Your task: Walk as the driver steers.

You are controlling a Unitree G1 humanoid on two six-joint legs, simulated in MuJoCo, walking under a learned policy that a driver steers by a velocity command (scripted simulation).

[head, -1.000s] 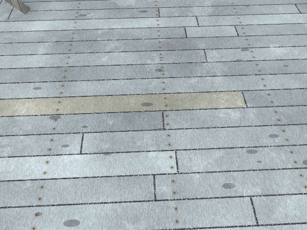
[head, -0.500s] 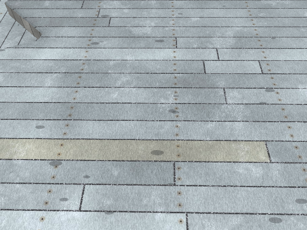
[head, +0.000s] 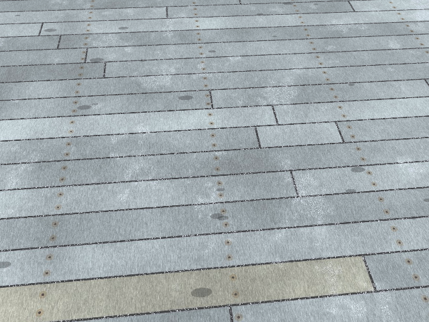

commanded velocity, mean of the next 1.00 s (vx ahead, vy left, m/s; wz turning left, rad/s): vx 0.45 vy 0.00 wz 0.37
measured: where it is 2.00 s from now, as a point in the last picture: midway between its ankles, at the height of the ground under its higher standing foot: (173, 271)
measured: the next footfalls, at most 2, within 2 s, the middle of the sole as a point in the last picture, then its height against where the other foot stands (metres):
right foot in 0.20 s outside the picture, level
left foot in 0.72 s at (163, 306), level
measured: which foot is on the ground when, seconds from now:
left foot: down 0.00-0.22, up 0.24-0.70, down 0.72-1.00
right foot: up 0.00-0.18, down 0.20-0.74, up 0.76-1.00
